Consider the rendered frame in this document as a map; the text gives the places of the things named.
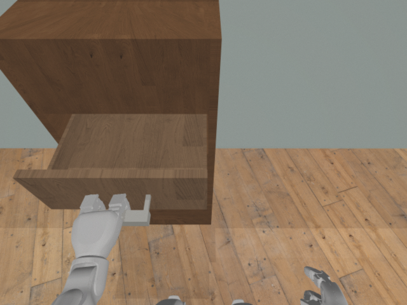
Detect right robot hand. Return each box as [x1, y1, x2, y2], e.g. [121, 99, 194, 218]
[300, 266, 348, 305]

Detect cabinet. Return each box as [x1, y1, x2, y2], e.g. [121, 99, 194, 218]
[0, 0, 222, 225]

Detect drawer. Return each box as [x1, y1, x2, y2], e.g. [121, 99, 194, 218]
[13, 114, 207, 210]

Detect left robot hand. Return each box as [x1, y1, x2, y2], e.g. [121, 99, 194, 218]
[71, 194, 131, 259]

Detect left robot forearm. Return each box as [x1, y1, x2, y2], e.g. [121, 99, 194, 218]
[51, 255, 109, 305]

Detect handle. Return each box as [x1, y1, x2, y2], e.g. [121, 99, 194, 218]
[90, 194, 151, 226]

